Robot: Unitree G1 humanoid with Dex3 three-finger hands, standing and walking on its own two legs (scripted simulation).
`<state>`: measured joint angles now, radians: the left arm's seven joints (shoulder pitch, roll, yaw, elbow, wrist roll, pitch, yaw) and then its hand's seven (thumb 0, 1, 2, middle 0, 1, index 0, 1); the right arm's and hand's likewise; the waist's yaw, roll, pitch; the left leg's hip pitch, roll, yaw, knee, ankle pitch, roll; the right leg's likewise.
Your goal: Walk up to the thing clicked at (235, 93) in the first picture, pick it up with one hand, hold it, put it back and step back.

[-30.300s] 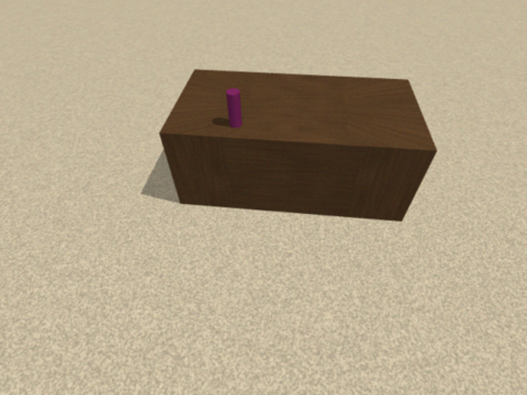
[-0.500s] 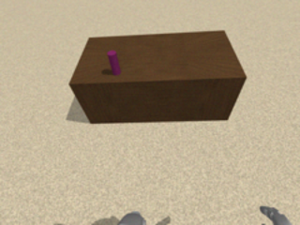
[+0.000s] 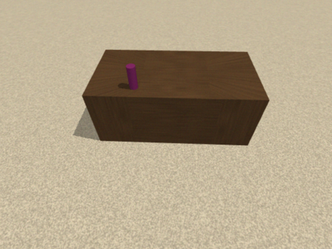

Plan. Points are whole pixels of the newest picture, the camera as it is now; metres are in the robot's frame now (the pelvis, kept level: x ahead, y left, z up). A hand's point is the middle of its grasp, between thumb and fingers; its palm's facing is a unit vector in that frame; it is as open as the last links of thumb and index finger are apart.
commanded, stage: step back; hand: left
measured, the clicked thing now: (132, 77) +1.10 +0.23 -0.24
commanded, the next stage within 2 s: stand in 0.58 s
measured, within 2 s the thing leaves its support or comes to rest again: neither
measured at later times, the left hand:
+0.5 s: hand out of the picture +0.12 +0.31 -0.15, palm faces +0.05 -0.92 -0.39, open 7.4 cm
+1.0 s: hand out of the picture +0.14 +0.27 -0.14, palm faces -0.02 -0.94 -0.34, open 7.4 cm
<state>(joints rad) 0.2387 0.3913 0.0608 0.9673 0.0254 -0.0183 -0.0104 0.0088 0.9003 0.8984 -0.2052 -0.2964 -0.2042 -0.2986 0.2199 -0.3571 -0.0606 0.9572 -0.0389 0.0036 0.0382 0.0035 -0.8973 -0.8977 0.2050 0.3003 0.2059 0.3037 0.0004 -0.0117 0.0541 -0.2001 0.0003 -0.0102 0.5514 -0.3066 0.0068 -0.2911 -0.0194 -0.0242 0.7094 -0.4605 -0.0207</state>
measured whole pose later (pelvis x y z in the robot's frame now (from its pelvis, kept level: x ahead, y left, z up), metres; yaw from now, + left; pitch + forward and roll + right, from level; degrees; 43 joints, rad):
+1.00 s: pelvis +0.05 +0.02 +0.01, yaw +0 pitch -3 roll +0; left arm 0.08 0.35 0.00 1.12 0.01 -0.02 0.00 0.01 0.90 0.90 -0.21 -0.30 -0.20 -0.30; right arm 0.06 -0.35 -0.01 1.12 0.00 -0.01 0.02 0.00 -0.90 -0.90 0.20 0.30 0.20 0.30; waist 0.00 0.00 0.07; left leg -0.15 0.04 0.02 0.36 -0.16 -0.03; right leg -0.08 -0.02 -0.01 0.36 -0.23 0.02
